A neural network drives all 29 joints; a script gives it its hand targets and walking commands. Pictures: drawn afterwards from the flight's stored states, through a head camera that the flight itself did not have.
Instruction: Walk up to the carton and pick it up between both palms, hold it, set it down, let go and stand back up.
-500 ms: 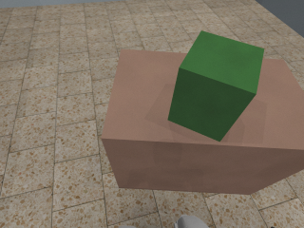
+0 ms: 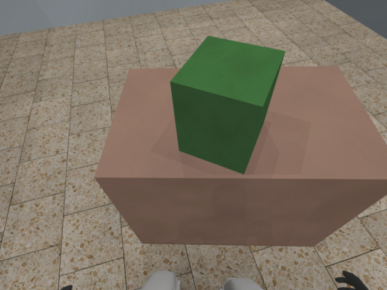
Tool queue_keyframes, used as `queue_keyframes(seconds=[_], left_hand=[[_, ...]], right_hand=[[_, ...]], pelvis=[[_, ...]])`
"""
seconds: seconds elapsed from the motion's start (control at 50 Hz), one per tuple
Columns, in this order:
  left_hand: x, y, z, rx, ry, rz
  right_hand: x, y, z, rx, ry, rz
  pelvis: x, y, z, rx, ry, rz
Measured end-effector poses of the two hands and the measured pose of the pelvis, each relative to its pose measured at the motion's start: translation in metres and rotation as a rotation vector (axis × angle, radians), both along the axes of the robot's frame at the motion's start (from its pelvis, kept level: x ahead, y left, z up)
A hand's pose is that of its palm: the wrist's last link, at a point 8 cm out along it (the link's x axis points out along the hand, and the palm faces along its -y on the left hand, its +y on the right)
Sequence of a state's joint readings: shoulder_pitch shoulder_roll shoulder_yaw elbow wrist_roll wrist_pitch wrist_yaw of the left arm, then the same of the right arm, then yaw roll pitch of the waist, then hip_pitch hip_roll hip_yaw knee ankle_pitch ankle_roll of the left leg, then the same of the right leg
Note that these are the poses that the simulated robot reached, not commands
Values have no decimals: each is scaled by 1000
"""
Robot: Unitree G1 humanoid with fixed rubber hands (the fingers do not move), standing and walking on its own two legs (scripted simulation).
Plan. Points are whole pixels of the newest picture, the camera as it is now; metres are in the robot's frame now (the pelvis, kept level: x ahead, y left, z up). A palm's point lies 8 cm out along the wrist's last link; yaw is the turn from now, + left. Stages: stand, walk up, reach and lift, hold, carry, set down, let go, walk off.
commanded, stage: walk up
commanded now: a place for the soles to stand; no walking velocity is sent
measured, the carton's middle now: (226, 106) +0.54 -0.06 +0.03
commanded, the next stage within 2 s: none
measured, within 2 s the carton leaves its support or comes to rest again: neither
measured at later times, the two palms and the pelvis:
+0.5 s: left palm out of the picture +0.07 +0.31 -0.10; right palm out of the picture +0.05 -0.31 -0.08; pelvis -0.01 +0.00 +0.01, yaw +0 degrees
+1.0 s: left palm out of the picture +0.09 +0.32 -0.10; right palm (363, 285) +0.14 -0.30 -0.07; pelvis +0.01 +0.01 +0.01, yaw +0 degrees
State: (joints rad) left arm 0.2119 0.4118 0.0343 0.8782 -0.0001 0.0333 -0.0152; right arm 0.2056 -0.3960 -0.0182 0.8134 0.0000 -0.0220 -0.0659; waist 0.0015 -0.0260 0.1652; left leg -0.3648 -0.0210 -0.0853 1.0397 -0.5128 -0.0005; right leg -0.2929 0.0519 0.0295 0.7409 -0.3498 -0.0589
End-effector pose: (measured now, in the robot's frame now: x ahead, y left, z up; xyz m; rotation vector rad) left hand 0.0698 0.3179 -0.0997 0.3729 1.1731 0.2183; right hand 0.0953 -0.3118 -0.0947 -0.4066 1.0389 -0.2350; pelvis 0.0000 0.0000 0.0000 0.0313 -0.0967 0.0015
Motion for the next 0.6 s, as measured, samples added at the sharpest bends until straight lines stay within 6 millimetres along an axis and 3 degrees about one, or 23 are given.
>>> queue_keyframes(seconds=[0.08, 0.24, 0.38, 0.5, 0.6], left_hand=[[-2, -8, 16, 31, -20, -4], [-13, -10, 24, 50, -12, 6], [-15, -2, 11, 15, 3, 7], [-3, -4, -2, -40, -8, -6], [4, -11, -9, -63, -12, -10]], right_hand=[[7, -4, -5, 47, -21, 14], [-6, -5, -13, 73, 24, 17], [-26, 1, -7, 38, 72, 2], [-42, -2, 12, -14, 91, -24], [-24, -5, 18, -26, 71, -16]], pelvis=[[-4, -10, 4, 10, -2, 0], [-10, -15, 6, 10, 9, 10], [-12, -3, 5, -5, 15, 9], [-7, 4, 9, -4, 14, -3], [-1, 2, 8, -3, 21, -3]])
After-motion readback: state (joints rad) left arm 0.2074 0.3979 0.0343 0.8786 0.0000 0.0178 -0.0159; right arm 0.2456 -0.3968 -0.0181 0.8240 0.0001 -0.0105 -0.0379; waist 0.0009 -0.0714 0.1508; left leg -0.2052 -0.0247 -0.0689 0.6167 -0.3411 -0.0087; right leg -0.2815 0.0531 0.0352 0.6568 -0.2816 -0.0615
